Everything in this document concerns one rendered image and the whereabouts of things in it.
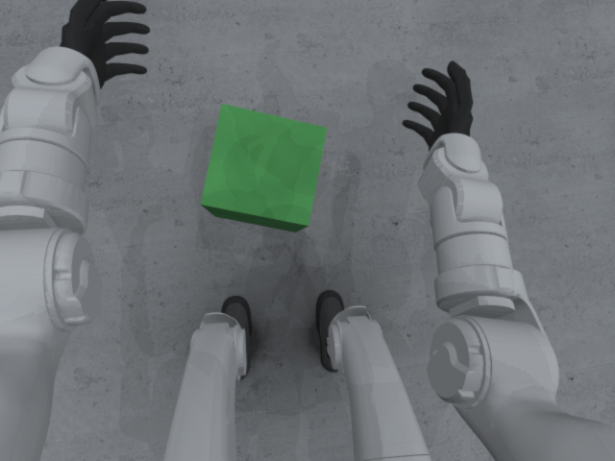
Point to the robot left forearm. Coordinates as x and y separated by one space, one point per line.
45 139

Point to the left robot upper arm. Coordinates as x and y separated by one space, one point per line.
49 285

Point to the robot right forearm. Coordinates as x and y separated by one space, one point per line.
475 272

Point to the right robot upper arm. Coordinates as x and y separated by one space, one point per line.
502 377

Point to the left robot thigh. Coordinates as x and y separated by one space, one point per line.
203 425

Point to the robot right hand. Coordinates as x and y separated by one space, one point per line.
455 109

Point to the robot right shin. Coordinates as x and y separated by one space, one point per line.
350 311

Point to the robot left hand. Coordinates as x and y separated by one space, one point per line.
86 32

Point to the carton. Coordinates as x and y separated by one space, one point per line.
263 169

